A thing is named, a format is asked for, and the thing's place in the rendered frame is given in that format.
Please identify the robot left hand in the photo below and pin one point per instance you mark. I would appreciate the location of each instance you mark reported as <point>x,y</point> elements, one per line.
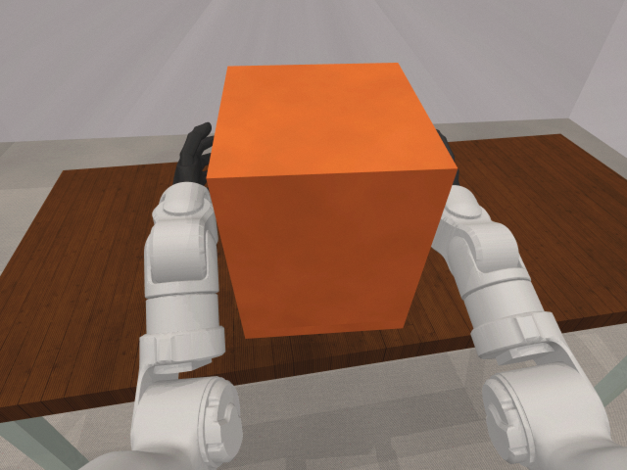
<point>191,163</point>

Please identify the carton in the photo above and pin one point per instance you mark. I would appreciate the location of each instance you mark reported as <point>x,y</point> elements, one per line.
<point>328,184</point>

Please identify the table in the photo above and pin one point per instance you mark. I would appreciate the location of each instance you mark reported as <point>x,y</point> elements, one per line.
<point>73,306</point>

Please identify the right robot upper arm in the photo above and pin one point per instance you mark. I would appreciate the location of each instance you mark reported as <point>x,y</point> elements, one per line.
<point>546,417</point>

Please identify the robot right forearm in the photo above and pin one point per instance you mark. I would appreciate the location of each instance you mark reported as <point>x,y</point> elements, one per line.
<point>509,322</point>

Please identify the left robot upper arm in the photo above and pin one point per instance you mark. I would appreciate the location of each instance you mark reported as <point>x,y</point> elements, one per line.
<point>181,424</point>

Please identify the robot left forearm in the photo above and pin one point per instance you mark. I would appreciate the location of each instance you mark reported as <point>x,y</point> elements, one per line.
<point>181,282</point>

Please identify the robot right hand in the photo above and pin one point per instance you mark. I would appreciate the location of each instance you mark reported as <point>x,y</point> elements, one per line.
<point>444,139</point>

